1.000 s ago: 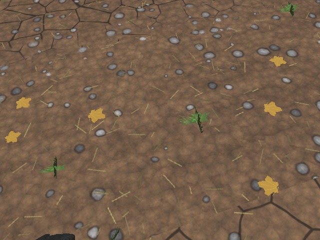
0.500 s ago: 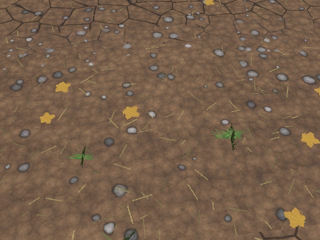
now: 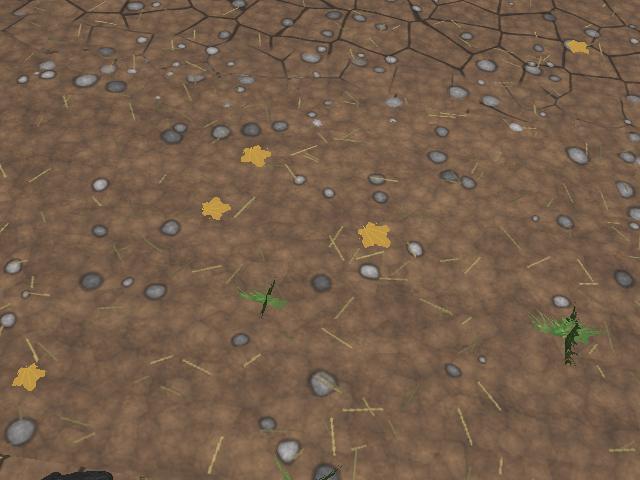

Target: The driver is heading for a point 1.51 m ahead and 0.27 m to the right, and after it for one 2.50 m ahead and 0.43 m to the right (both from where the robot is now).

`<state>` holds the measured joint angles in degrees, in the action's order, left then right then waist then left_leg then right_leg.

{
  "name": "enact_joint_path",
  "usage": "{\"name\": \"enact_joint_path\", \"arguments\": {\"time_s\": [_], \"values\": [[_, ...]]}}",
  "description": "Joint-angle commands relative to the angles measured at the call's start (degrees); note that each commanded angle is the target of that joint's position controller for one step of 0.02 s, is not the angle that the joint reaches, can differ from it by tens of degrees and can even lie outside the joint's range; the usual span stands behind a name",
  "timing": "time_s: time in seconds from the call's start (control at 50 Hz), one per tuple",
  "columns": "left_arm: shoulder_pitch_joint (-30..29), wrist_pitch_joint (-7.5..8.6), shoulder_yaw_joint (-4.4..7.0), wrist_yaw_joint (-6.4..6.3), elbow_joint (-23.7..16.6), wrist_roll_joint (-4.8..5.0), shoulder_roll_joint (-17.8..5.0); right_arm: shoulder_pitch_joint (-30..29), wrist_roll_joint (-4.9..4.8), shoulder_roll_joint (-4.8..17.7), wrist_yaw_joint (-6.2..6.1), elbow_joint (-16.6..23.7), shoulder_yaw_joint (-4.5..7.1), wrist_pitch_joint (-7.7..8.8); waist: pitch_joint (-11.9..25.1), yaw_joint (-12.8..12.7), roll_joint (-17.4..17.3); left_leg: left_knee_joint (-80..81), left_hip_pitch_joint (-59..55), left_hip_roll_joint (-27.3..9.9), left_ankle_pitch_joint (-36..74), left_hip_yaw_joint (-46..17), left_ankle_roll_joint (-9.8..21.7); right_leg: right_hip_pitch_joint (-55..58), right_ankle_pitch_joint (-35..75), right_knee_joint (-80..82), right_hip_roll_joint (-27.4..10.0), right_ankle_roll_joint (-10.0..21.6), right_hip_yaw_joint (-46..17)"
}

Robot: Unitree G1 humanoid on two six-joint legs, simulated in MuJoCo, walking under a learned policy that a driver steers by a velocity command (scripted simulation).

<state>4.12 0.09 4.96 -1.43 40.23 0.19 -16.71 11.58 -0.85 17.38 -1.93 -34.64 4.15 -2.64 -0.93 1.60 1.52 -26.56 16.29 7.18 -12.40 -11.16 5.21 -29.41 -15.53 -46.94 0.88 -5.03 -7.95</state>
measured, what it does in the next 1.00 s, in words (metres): walks ahead: right foot, then left foot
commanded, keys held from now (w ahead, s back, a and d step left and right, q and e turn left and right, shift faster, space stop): w+q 0.02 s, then w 0.54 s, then w+e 0.44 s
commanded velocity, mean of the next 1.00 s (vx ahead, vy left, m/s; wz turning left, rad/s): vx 0.42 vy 0.00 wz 0.00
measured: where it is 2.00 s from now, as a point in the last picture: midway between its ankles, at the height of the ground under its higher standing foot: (352, 265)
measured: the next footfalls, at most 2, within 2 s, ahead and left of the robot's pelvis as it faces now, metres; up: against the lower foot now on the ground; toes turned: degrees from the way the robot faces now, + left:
right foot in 0.16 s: +0.10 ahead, -0.15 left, +0.00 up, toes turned +9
left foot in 0.60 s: +0.36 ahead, +0.14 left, +0.00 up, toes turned +7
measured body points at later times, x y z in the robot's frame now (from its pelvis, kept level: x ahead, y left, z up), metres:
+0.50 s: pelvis +0.16 -0.02 +0.00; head +0.20 -0.03 +0.45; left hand +0.11 +0.26 -0.12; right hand +0.41 -0.22 -0.09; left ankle +0.29 +0.14 -0.71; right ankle +0.06 -0.16 -0.74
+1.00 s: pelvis +0.42 +0.04 -0.01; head +0.45 +0.04 +0.44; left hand +0.63 +0.28 -0.10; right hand +0.44 -0.24 -0.13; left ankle +0.32 +0.14 -0.74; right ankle +0.61 -0.12 -0.69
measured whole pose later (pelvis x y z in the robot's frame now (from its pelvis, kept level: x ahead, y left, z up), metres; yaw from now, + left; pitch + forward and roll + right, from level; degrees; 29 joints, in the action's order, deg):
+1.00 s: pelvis +0.42 +0.04 -0.01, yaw -4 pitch +1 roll +3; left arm 7.8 2.5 2.9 1.9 40.2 1.2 -16.4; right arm 19.0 0.0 15.6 0.2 -47.2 3.7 5.4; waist -1.9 4.3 2.6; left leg -11.6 -3.6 2.9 -16.2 11.2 1.8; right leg -39.8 3.6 -41.3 -5.3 0.8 -2.3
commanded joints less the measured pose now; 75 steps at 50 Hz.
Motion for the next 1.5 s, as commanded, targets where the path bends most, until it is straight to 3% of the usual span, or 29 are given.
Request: {"name": "enact_joint_path", "arguments": {"time_s": [0.02,0.1,0.16,0.18,0.2,0.22,0.24,0.32,0.4,0.54,0.58,0.6,0.62,0.64,0.66,0.7,0.82,0.94,1.04,1.08,1.12,1.14,1.16,1.18,1.2,1.24,1.32,1.42,1.5], "values": [[-5.81,2.79,1.33,0.67,-5.61,0.29,-5.21,1.22,0.09,9.65,-0.04,2.85,2.60,1.13,3.02,1.85,-11.23,10.64,-8.07,-14.34,-15.54,-20.96,8.22,-3.73,-1.59,6.74,0.62,1.25,0.21],[-3.07,5.39,1.09,2.17,-4.36,0.41,-4.53,2.24,0.28,8.38,0.41,1.58,1.78,2.05,3.28,1.40,-10.95,9.16,-4.92,-13.28,-14.90,-20.14,7.86,7.18,-1.99,15.05,0.96,3.66,3.39],[4.22,6.33,1.38,2.22,-2.18,0.31,-4.58,1.69,0.32,5.22,0.62,1.52,0.55,2.65,3.76,-2.91,-7.36,2.79,3.46,-9.48,-15.59,-17.51,4.53,23.58,2.57,23.82,-1.66,6.81,3.36],[10.42,6.40,1.72,1.88,-1.23,-0.34,-6.68,1.51,0.69,1.79,0.76,1.88,-0.56,3.16,5.88,-4.89,-0.60,-9.74,10.51,-5.10,-18.58,-11.40,1.34,32.09,-0.35,26.15,-9.49,10.25,-5.45],[15.42,6.19,2.99,2.26,0.60,-1.69,-12.31,0.65,-0.47,2.09,0.43,4.60,-0.42,4.00,4.26,-4.49,12.08,-21.68,22.30,1.46,-21.71,-1.27,-1.38,34.87,-11.30,32.52,-18.17,17.99,-24.44],[16.27,6.38,3.07,2.63,1.03,-0.34,-11.07,-0.78,-0.81,7.20,0.13,4.71,0.92,4.63,-1.27,-5.18,10.54,-30.00,30.98,-2.10,-23.10,-0.22,-2.80,33.44,-17.52,34.43,-23.18,22.11,-31.97],[15.25,6.38,2.13,2.36,0.73,0.60,-8.24,-0.98,-0.53,8.75,0.38,3.76,1.45,4.97,-3.54,-4.98,7.22,-33.23,32.93,-4.32,-18.02,-0.78,-3.09,32.40,-18.06,34.24,-21.50,21.23,-27.99],[13.40,5.52,0.53,1.37,0.62,0.05,-5.86,-2.96,0.67,4.71,2.19,2.62,0.59,6.20,-2.36,-4.07,5.04,-31.46,30.69,-8.83,-3.92,5.24,-4.76,29.90,0.55,35.98,-14.25,16.60,-13.11],[15.95,4.77,0.61,1.06,2.60,1.00,-7.42,-8.82,0.72,0.27,2.80,3.84,-1.25,6.95,-1.70,-6.02,5.57,-19.07,23.78,-8.94,3.35,10.67,-6.50,26.01,14.99,36.25,-10.98,15.82,-3.76],[19.32,4.03,0.66,1.27,5.29,1.86,-9.98,-13.00,-0.57,2.60,4.25,5.15,-0.56,7.89,-2.49,-5.11,6.31,-4.57,11.58,-6.92,7.37,12.14,-3.07,26.36,22.81,33.77,-14.41,14.03,-2.48],[18.87,3.81,0.49,1.15,5.56,2.05,-10.02,-4.00,-0.27,5.61,3.70,2.73,1.25,7.83,3.06,0.75,5.25,-1.10,-3.54,-4.65,7.63,13.65,0.10,25.39,40.59,22.49,-12.07,12.08,0.76],[18.06,3.98,-0.06,1.15,4.86,1.32,-9.06,5.13,-0.03,7.91,3.15,0.76,2.39,7.70,8.81,5.58,4.08,-2.32,-18.16,-7.94,8.31,10.58,2.23,17.87,38.83,10.87,-9.63,10.32,2.34],[21.51,4.61,-1.97,1.39,2.61,0.16,-3.24,14.47,1.69,13.95,2.43,-0.16,3.70,7.38,20.17,6.92,-8.29,-2.53,-41.28,-24.83,4.04,-11.05,9.13,-1.38,14.51,-12.38,-2.64,6.65,5.48],[24.24,5.38,-2.34,1.52,3.55,1.40,-2.98,16.03,1.22,11.67,2.76,-1.44,3.06,7.11,27.07,6.00,-17.42,6.80,-42.22,-32.00,-5.75,-30.21,13.49,-8.45,-16.54,-23.62,1.31,6.18,-0.38],[19.53,5.50,-0.52,1.67,2.80,3.09,-8.77,12.12,0.90,7.86,2.73,-1.47,1.78,7.05,16.13,5.88,-11.82,8.91,-34.25,-29.49,-10.94,-23.61,10.84,-13.61,-13.99,-27.96,-1.92,6.62,-1.30],[13.14,5.20,-0.68,1.54,0.95,2.28,-7.58,4.89,0.87,4.33,2.71,-1.78,0.51,7.24,4.55,2.57,-6.83,12.67,-18.78,-24.47,-5.65,-10.05,7.68,-12.84,-5.21,-23.73,-6.46,6.63,1.81],[13.46,2.22,-0.75,1.01,1.10,1.55,-3.39,0.46,1.57,3.39,2.90,-4.99,0.84,10.03,-1.52,-2.36,-5.22,19.94,-7.09,-21.17,11.67,6.85,6.72,-10.06,6.25,-16.98,-8.11,4.58,0.27],[2.39,3.20,-1.89,3.07,-3.08,0.84,-1.63,3.06,1.00,6.27,1.95,-7.95,1.38,9.43,-4.28,1.28,-3.04,20.59,-9.81,-19.73,17.26,17.20,4.55,-8.35,22.17,3.86,-6.67,5.26,5.55],[-4.23,3.20,-1.98,5.08,-7.95,1.12,-2.35,7.45,-0.08,8.74,1.64,-10.47,2.08,7.00,-5.13,2.80,-3.01,14.69,-21.95,-23.11,27.69,19.79,3.30,-11.79,14.00,10.66,-5.00,8.30,9.51],[-2.00,2.92,-1.09,5.45,-8.80,1.16,-4.10,7.01,-0.17,10.49,1.06,-10.23,2.45,5.96,-1.48,0.37,-5.77,7.05,-24.14,-23.03,47.42,21.49,1.99,-5.38,7.52,10.81,-1.22,10.37,13.15],[11.23,2.47,1.49,4.77,-6.42,1.30,-8.52,5.66,-0.25,11.48,0.27,-9.42,2.53,5.00,6.43,-7.44,-6.38,-11.94,-19.88,-20.93,56.35,23.43,-0.25,13.29,6.91,14.25,3.44,13.80,14.53],[20.70,1.83,3.37,3.59,-4.43,1.35,-12.75,6.19,0.43,9.85,-0.06,-8.38,1.72,5.41,11.90,-11.63,-1.99,-28.58,-6.28,-18.62,40.68,23.22,-2.59,31.65,9.02,15.52,-1.08,16.82,5.28],[18.97,2.10,4.04,3.06,-4.94,1.54,-18.66,12.17,2.34,0.88,1.07,-5.20,-1.04,7.04,16.55,-3.88,13.06,-49.47,20.65,-6.16,-17.97,18.69,-6.47,51.13,1.84,19.27,-16.36,27.52,-27.73],[21.31,2.84,2.84,3.14,-6.54,1.11,-14.29,6.85,0.47,5.66,2.07,-4.50,-0.59,9.42,24.67,-8.55,7.20,-56.27,26.95,-4.78,-21.71,5.27,-6.03,55.10,-3.47,27.50,-20.33,30.45,-41.53],[19.35,3.42,2.02,3.18,-5.91,0.60,-11.37,1.09,-1.63,8.02,2.56,-2.41,0.05,10.46,16.28,-9.18,4.16,-54.69,31.14,-7.80,-15.97,4.51,-5.05,49.85,-0.09,29.04,-18.43,27.02,-32.50],[12.07,3.76,1.14,3.04,-6.78,0.81,-8.59,-0.40,0.30,7.11,1.92,-2.34,-0.22,11.06,6.72,-3.96,-2.63,-44.29,26.40,-12.02,-8.74,5.53,-4.93,32.93,12.41,29.57,-13.64,23.51,-20.06],[9.15,4.11,0.61,2.18,-7.00,0.35,-7.84,1.75,1.83,5.93,1.84,-2.81,-0.20,8.59,3.40,-0.12,-0.64,-35.17,18.87,-13.29,-5.11,6.98,-8.10,19.04,24.35,33.19,-10.20,23.45,-12.06],[12.39,3.18,1.14,0.70,-4.88,1.03,-9.90,-9.08,1.77,2.61,2.13,-0.29,-1.78,8.37,1.04,-3.97,2.04,-13.16,13.79,-9.39,13.51,8.88,-10.02,12.58,18.05,32.03,-4.43,18.74,-5.66],[15.88,2.54,1.22,0.58,-3.22,1.54,-10.03,-13.62,0.52,4.61,2.97,1.12,-1.12,9.10,1.25,-5.71,3.57,-4.47,10.58,-7.18,15.59,7.00,-9.06,16.36,10.34,28.42,-6.39,17.11,-11.52]]}}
